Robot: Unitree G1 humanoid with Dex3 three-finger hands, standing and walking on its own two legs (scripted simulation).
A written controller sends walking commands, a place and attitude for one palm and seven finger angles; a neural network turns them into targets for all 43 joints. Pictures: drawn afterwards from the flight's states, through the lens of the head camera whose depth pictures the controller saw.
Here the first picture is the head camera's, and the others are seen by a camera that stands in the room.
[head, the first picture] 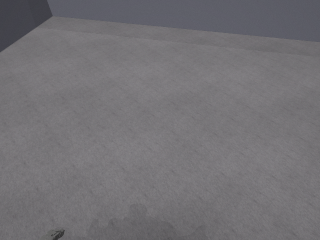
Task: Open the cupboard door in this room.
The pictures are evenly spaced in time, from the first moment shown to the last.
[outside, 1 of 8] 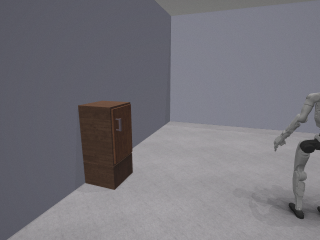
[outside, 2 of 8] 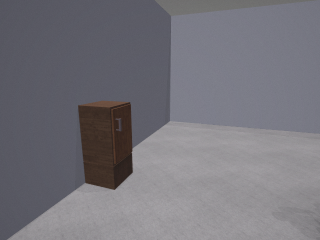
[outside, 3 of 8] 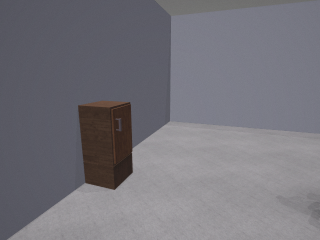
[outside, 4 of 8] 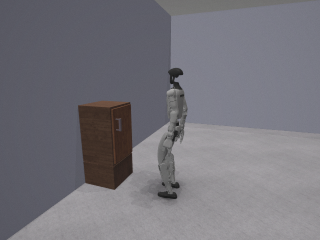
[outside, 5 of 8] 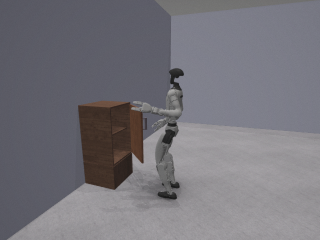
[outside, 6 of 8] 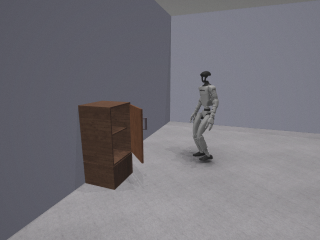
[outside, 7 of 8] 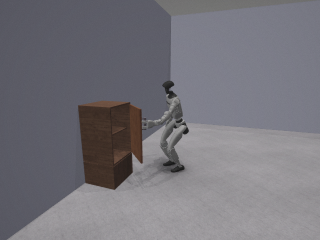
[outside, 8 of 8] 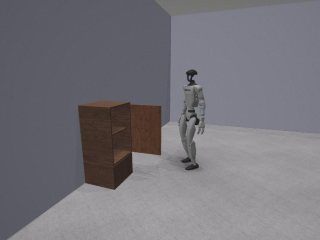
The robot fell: no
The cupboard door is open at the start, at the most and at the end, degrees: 0 94 93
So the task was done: yes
